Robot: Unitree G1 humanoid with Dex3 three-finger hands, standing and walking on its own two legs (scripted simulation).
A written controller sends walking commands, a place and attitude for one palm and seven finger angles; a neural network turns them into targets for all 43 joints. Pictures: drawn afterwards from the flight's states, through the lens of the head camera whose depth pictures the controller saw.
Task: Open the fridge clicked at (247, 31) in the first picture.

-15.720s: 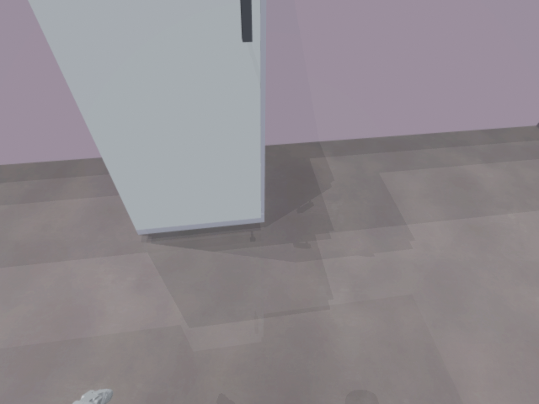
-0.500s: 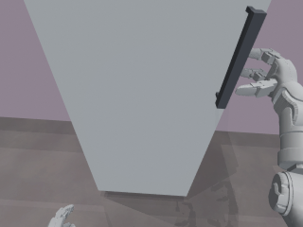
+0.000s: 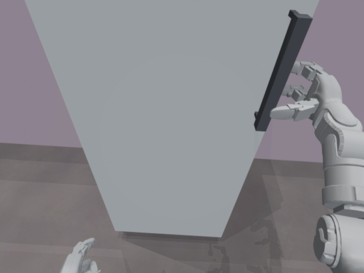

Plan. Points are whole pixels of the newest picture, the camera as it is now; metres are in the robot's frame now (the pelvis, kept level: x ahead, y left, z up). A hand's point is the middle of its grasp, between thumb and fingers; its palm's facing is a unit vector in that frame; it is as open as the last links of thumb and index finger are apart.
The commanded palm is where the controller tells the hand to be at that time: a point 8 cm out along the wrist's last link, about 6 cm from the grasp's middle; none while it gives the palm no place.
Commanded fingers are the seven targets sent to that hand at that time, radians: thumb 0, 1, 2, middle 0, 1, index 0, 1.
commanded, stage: slide the fingers in behind the handle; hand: right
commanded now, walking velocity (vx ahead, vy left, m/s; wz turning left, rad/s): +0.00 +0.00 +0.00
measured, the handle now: (274, 77) +0.47 -0.16 +0.25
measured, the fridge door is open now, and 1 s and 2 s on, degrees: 0 0 0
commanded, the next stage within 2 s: grip the handle and tug to test in 1.26 s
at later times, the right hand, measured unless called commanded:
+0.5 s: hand (278, 93) +0.42 -0.16 +0.24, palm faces +0.03 +1.00 +0.00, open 14.0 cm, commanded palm +0.39 -0.21 +0.25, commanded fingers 0.00 0.50 -0.30 0.30 1.20 0.30 1.20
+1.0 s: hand (274, 95) +0.40 -0.15 +0.24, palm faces +0.04 +1.00 +0.00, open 14.4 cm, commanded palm +0.38 -0.20 +0.25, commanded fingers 0.00 0.50 -0.30 0.30 1.20 0.30 1.20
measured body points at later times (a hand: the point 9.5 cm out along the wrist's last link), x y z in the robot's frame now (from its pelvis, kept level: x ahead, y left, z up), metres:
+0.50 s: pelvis +0.01 +0.00 +0.00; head -0.02 +0.01 +0.45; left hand +0.15 +0.25 -0.10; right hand +0.41 -0.21 +0.24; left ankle +0.00 +0.10 -0.74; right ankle -0.02 -0.10 -0.74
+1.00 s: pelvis +0.00 +0.01 +0.00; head -0.04 +0.02 +0.45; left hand +0.17 +0.25 -0.09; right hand +0.39 -0.20 +0.25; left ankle +0.00 +0.10 -0.74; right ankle -0.02 -0.10 -0.74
